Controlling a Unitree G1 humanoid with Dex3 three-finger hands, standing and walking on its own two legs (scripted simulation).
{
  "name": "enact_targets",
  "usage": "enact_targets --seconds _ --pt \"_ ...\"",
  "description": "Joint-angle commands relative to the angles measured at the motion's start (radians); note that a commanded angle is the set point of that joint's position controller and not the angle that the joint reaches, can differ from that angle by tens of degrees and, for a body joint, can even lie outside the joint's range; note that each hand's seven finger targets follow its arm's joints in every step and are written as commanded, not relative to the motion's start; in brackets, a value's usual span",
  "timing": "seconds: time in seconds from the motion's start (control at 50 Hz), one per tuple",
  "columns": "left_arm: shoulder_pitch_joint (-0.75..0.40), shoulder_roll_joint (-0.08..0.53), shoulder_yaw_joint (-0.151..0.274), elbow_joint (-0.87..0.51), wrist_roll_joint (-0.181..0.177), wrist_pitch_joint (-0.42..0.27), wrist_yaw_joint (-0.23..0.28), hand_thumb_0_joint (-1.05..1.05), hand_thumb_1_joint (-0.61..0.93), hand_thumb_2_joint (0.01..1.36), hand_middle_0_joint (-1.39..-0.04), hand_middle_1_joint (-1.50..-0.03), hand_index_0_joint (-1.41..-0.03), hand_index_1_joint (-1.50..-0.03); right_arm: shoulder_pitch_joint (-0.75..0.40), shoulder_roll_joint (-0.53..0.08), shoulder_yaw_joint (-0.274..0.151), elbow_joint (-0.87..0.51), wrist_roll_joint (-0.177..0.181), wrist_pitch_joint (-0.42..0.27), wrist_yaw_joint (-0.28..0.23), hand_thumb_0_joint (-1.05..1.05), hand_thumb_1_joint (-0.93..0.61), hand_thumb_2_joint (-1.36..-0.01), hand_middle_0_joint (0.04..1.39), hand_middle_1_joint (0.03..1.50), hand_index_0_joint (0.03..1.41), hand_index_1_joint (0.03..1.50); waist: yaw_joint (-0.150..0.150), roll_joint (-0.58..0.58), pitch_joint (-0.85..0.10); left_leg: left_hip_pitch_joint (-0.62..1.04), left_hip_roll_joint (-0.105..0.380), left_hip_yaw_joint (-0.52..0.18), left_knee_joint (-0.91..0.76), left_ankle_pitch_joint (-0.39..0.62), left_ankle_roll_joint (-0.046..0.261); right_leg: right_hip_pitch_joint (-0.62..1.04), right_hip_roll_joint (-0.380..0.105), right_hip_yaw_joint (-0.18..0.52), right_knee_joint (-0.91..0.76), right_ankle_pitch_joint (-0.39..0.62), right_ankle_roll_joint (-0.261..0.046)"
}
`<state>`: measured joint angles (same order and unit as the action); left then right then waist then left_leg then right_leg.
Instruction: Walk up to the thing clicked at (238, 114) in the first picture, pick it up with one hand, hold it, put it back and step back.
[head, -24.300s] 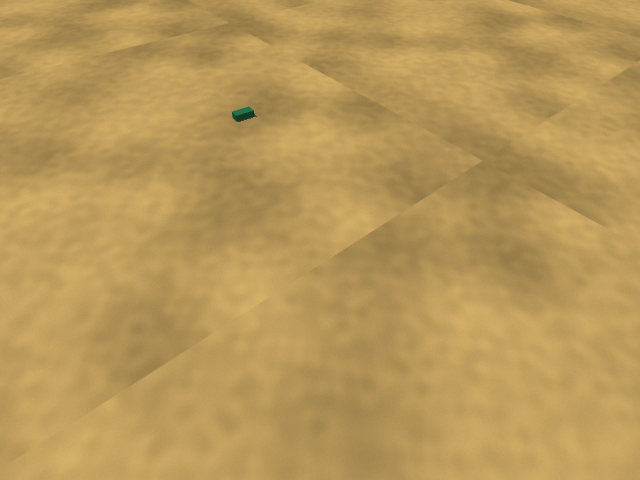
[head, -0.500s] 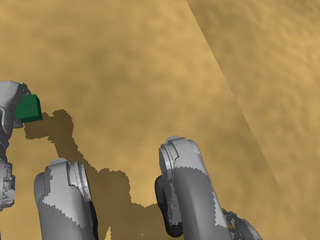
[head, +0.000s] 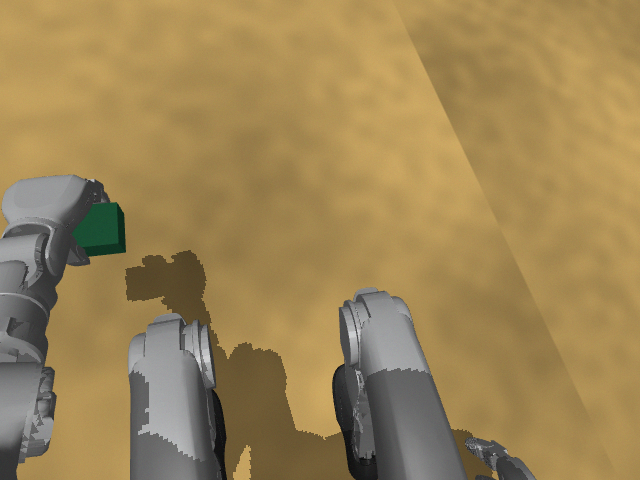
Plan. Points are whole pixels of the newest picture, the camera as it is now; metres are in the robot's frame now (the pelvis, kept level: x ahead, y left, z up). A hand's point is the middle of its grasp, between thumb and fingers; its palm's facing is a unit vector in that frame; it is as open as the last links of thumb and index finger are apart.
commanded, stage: lift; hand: left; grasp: from above
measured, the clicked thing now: (73, 232) +0.46 +0.29 -0.15
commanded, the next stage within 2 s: hold in 1.30 s
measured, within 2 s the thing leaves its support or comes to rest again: neither
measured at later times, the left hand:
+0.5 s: hand out of the picture +0.37 +0.28 +0.07, palm faces -0.43 -0.10 -0.90, open 8.8 cm
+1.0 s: hand out of the picture +0.35 +0.25 +0.23, palm faces -0.44 -0.11 -0.89, open 8.8 cm
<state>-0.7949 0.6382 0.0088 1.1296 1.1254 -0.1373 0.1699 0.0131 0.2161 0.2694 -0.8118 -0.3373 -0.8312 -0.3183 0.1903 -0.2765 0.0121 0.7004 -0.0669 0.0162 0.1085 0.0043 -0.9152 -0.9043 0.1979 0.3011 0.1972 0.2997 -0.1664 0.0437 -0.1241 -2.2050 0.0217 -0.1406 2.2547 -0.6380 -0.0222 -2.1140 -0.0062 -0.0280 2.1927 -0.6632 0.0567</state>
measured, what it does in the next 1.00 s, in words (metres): rises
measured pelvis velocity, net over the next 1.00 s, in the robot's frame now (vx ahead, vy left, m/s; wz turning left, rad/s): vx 0.04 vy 0.00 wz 0.08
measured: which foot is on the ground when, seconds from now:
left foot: down 0.00-1.00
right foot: down 0.00-1.00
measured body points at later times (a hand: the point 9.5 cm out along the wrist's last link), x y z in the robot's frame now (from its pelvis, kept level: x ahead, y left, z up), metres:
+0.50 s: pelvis +0.00 +0.00 +0.15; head +0.14 +0.04 +0.57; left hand +0.39 +0.28 +0.12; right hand +0.15 -0.25 +0.03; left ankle +0.09 +0.13 -0.34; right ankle +0.10 -0.14 -0.34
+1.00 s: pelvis +0.04 +0.00 +0.31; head +0.11 +0.01 +0.75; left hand +0.37 +0.26 +0.28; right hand +0.16 -0.26 +0.18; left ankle +0.09 +0.13 -0.34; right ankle +0.10 -0.14 -0.34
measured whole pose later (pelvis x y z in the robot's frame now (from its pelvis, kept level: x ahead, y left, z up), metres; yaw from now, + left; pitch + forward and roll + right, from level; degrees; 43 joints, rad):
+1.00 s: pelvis +0.04 +0.00 +0.31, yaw +4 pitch +15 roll -2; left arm -0.32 0.42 -0.17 0.77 0.99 0.00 0.11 0.01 0.19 0.28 -0.84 -0.32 -0.86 -0.30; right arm 0.22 -0.24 -0.03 0.73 0.04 -0.01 -0.07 0.01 -0.90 -0.90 0.20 0.30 0.20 0.30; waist -0.06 0.04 -0.12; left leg -0.97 0.06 -0.02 1.16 -0.46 -0.02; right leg -0.93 -0.02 0.00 1.13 -0.46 0.04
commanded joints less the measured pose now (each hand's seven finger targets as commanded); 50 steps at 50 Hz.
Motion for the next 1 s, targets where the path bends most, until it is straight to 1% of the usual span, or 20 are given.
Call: enact_targets --seconds 0.0,0.04,0.08,0.14,0.18,0.22,0.26,0.36,0.38,0.48,0.5,0.52,0.58,0.6,0.64,0.74,0.84,0.92,0.96,0.98 --pt "-0.304 0.26 0.044 -0.286 -0.038 0.009 0.009 0.0 0.713 0.501 -1.048 -0.484 -1.076 -0.455 0.153 -0.218 -0.095 -0.062 0.017 -0.004 -0.026 0.0 -0.903 -0.9 0.2 0.3 0.2 0.3 0.013 0.191 -0.688 0.573 -0.023 0.102 -0.33 0.064 0.048 0.355 0.034 -0.079 -0.322 0.118 -0.093" --pt "-0.266 0.246 0.04 -0.308 -0.053 0.018 -0.002 0.0 0.724 0.517 -1.054 -0.501 -1.082 -0.472 0.138 -0.211 -0.098 -0.074 0.025 0.0 -0.032 0.0 -0.906 -0.902 0.2 0.3 0.2 0.3 0.018 0.174 -0.672 0.584 -0.022 0.095 -0.366 0.036 0.048 0.362 0.035 -0.072 -0.349 0.088 -0.093" --pt "-0.225 0.208 0.021 -0.35 -0.071 0.028 -0.015 0.0 0.719 0.511 -1.051 -0.489 -1.078 -0.462 0.131 -0.207 -0.105 -0.083 0.033 0.002 -0.039 0.0 -0.903 -0.901 0.2 0.3 0.2 0.3 0.03 0.171 -0.677 0.634 -0.018 0.089 -0.405 0.038 0.046 0.387 0.034 -0.073 -0.377 0.098 -0.091" --pt "-0.18 0.201 0.013 -0.426 -0.083 0.04 -0.033 0.0 0.739 0.505 -1.056 -0.505 -1.088 -0.473 0.124 -0.199 -0.108 -0.094 0.043 0.006 -0.051 0.0 -0.904 -0.901 0.2 0.3 0.2 0.3 0.033 0.16 -0.688 0.673 -0.019 0.095 -0.441 0.07 0.046 0.452 0.032 -0.063 -0.423 0.126 -0.088" --pt "-0.162 0.235 0.042 -0.48 -0.09 0.05 -0.038 0.0 0.761 0.514 -1.08 -0.48 -1.106 -0.453 0.111 -0.201 -0.113 -0.101 0.05 0.009 -0.062 0.0 -0.9 -0.9 0.2 0.3 0.2 0.3 0.051 0.177 -0.692 0.727 -0.018 0.081 -0.495 0.055 0.043 0.476 0.026 -0.06 -0.447 0.117 -0.086" --pt "-0.135 0.198 0.02 -0.515 -0.095 0.062 -0.043 0.0 0.744 0.502 -1.068 -0.48 -1.094 -0.453 0.094 -0.19 -0.113 -0.107 0.056 0.012 -0.072 0.0 -0.901 -0.9 0.2 0.3 0.2 0.3 0.052 0.175 -0.67 0.776 -0.012 0.07 -0.55 0.042 0.04 0.503 0.028 -0.062 -0.475 0.116 -0.085" --pt "-0.106 0.208 0.034 -0.549 -0.106 0.077 -0.045 0.0 0.773 0.509 -1.088 -0.478 -1.114 -0.451 0.081 -0.186 -0.115 -0.113 0.062 0.015 -0.081 0.0 -0.897 -0.899 0.2 0.3 0.2 0.3 0.06 0.156 -0.67 0.821 -0.01 0.068 -0.591 0.041 0.039 0.548 0.028 -0.056 -0.516 0.114 -0.084" --pt "-0.03 0.138 -0.006 -0.599 -0.126 0.115 -0.068 0.0 0.782 0.511 -1.101 -0.458 -1.123 -0.435 0.053 -0.172 -0.109 -0.113 0.072 0.017 -0.106 0.0 -0.894 -0.897 0.201 0.3 0.2 0.3 0.059 0.163 -0.608 0.935 -0.002 0.055 -0.727 0.034 0.034 0.635 0.025 -0.052 -0.615 0.12 -0.078" --pt "-0.021 0.159 0.004 -0.635 -0.127 0.12 -0.071 0.0 0.788 0.506 -1.109 -0.443 -1.129 -0.423 0.046 -0.174 -0.109 -0.119 0.076 0.016 -0.112 0.0 -0.892 -0.897 0.201 0.3 0.2 0.3 0.071 0.172 -0.631 0.984 0.0 0.045 -0.766 0.017 0.031 0.67 0.027 -0.052 -0.633 0.113 -0.078" --pt "0.107 0.098 -0.033 -0.667 -0.151 0.136 -0.094 0.0 0.784 0.441 -1.133 -0.359 -1.144 -0.349 0.016 -0.145 -0.095 -0.116 0.089 0.006 -0.139 0.0 -0.895 -0.899 0.2 0.3 0.2 0.3 0.069 0.117 -0.53 1.053 -0.002 0.075 -0.867 0.026 0.033 0.806 0.029 -0.032 -0.778 0.113 -0.075" --pt "0.144 0.095 -0.033 -0.667 -0.149 0.139 -0.097 0.0 0.798 0.449 -1.147 -0.368 -1.157 -0.358 0.02 -0.14 -0.094 -0.119 0.094 0.004 -0.143 0.0 -0.897 -0.899 0.2 0.3 0.2 0.3 0.073 0.092 -0.516 1.065 -0.007 0.086 -0.88 0.048 0.035 0.844 0.03 -0.025 -0.811 0.122 -0.076" --pt "0.121 0.129 -0.005 -0.727 -0.151 0.136 -0.093 0.0 0.789 0.445 -1.14 -0.351 -1.149 -0.343 0.016 -0.141 -0.094 -0.121 0.095 0.001 -0.148 0.0 -0.895 -0.899 0.2 0.3 0.2 0.3 0.086 0.103 -0.544 1.098 -0.005 0.089 -0.904 0.056 0.036 0.882 0.029 -0.02 -0.834 0.127 -0.076" --pt "0.123 0.085 -0.036 -0.706 -0.157 0.13 -0.087 0.0 0.766 0.468 -1.122 -0.39 -1.131 -0.382 0.011 -0.125 -0.088 -0.109 0.098 -0.012 -0.163 0.0 -0.9 -0.901 0.2 0.3 0.2 0.3 0.065 0.067 -0.457 1.139 -0.005 0.097 -0.963 0.054 0.036 0.941 0.029 -0.006 -0.922 0.12 -0.073" --pt "0.133 0.095 -0.023 -0.681 -0.155 0.128 -0.08 0.0 0.759 0.453 -1.115 -0.382 -1.126 -0.373 0.014 -0.121 -0.086 -0.102 0.099 -0.018 -0.167 0.0 -0.9 -0.901 0.2 0.3 0.2 0.3 0.068 0.051 -0.429 1.149 -0.005 0.1 -0.98 0.06 0.037 0.969 0.028 0.0 -0.948 0.118 -0.072" --pt "0.136 0.061 -0.05 -0.664 -0.143 0.124 -0.069 0.0 0.741 0.461 -1.104 -0.382 -1.113 -0.374 0.017 -0.113 -0.084 -0.097 0.1 -0.028 -0.172 0.0 -0.9 -0.901 0.2 0.3 0.2 0.3 0.07 0.053 -0.413 1.199 -0.01 0.105 -1.026 0.071 0.035 1.017 0.027 0.01 -0.998 0.119 -0.075" --pt "0.163 0.035 -0.063 -0.598 -0.139 0.125 -0.051 0.0 0.759 0.495 -1.114 -0.404 -1.122 -0.398 0.018 -0.117 -0.088 -0.087 0.105 -0.046 -0.177 0.0 -0.897 -0.9 0.2 0.3 0.2 0.3 0.087 0.041 -0.359 1.309 -0.003 0.088 -1.153 0.062 0.027 1.115 0.032 0.015 -1.102 0.118 -0.073" --pt "0.195 -0.004 -0.087 -0.543 -0.144 0.131 -0.036 0.0 0.769 0.469 -1.123 -0.393 -1.134 -0.383 0.024 -0.103 -0.085 -0.079 0.107 -0.059 -0.181 0.0 -0.897 -0.901 0.2 0.3 0.2 0.3 0.093 0.007 -0.308 1.377 -0.018 0.118 -1.234 0.134 0.027 1.249 0.034 0.032 -1.22 0.159 -0.069" --pt "0.16 -0.016 -0.102 -0.546 -0.131 0.136 -0.015 0.0 0.756 0.482 -1.114 -0.404 -1.123 -0.396 0.044 -0.103 -0.091 -0.067 0.106 -0.062 -0.186 0.0 -0.894 -0.899 0.2 0.3 0.2 0.3 0.099 0.019 -0.322 1.489 -0.018 0.128 -1.294 0.238 0.021 1.327 0.037 0.026 -1.271 0.269 -0.068" --pt "0.146 0.009 -0.076 -0.551 -0.128 0.138 0.0 0.0 0.743 0.497 -1.105 -0.408 -1.112 -0.403 0.05 -0.106 -0.094 -0.058 0.104 -0.064 -0.186 0.0 -0.893 -0.899 0.2 0.3 0.2 0.3 0.114 0.04 -0.33 1.542 -0.014 0.125 -1.333 0.266 0.018 1.364 0.035 0.023 -1.294 0.297 -0.068" --pt "0.149 -0.017 -0.101 -0.525 -0.128 0.141 0.003 0.0 0.734 0.505 -1.11 -0.394 -1.111 -0.394 0.044 -0.102 -0.093 -0.06 0.106 -0.063 -0.185 0.0 -0.893 -0.899 0.2 0.3 0.2 0.3 0.103 0.031 -0.309 1.559 -0.015 0.128 -1.35 0.277 0.018 1.368 0.035 0.021 -1.31 0.307 -0.069"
